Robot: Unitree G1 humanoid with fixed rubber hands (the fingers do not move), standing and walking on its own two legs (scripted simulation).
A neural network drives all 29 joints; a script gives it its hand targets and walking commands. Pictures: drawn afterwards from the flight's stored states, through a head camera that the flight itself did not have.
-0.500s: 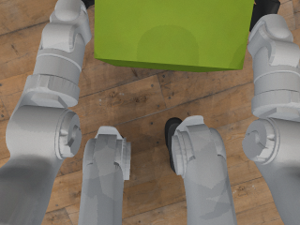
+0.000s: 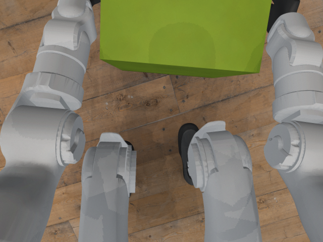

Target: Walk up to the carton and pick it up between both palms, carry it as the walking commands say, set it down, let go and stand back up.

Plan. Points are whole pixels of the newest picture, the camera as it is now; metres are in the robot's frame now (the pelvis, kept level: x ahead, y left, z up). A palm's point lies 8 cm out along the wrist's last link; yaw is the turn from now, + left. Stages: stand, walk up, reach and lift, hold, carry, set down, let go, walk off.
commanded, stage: set down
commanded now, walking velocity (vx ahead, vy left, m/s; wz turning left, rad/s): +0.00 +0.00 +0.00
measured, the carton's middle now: (178, 13) +0.55 -0.10 -0.24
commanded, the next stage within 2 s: none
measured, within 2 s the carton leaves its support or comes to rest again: neither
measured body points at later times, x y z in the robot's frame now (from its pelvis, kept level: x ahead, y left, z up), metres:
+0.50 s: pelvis -0.01 +0.00 -0.01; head +0.36 -0.03 +0.25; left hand +0.58 +0.09 -0.17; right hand +0.51 -0.28 -0.17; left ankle +0.09 +0.11 -0.34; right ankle +0.13 -0.12 -0.34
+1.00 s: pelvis -0.01 +0.00 -0.01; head +0.36 -0.03 +0.23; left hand +0.58 +0.09 -0.18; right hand +0.51 -0.28 -0.18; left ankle +0.09 +0.11 -0.34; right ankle +0.12 -0.12 -0.34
